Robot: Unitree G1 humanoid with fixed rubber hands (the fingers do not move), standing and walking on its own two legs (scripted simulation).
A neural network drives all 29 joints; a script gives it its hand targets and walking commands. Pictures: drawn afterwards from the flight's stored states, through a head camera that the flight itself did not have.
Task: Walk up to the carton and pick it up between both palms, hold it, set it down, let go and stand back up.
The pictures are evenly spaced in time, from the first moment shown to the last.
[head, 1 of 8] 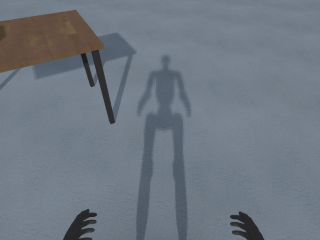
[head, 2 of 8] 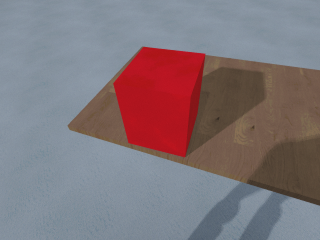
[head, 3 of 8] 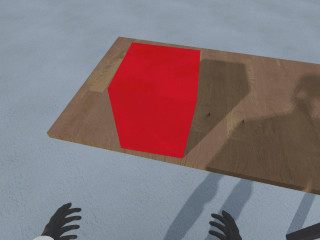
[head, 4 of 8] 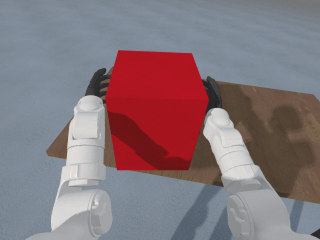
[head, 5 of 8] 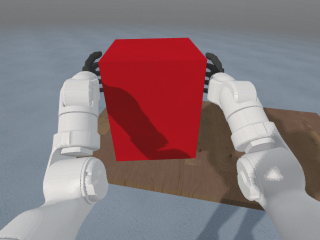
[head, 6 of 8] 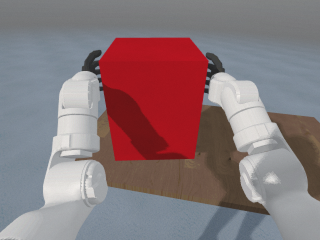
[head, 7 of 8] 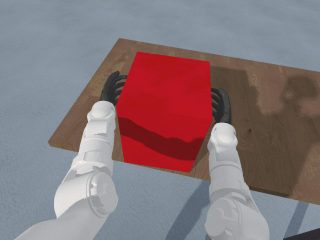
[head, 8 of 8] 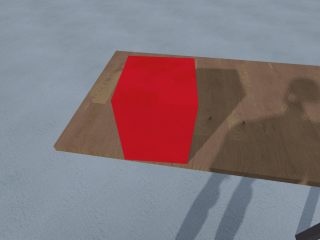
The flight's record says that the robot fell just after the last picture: no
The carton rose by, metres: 0.24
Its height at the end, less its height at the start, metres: +0.00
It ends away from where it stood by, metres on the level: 0.02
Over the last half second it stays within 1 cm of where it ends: yes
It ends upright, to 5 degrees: yes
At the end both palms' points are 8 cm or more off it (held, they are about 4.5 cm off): yes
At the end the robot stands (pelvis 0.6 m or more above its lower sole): yes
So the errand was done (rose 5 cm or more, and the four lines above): yes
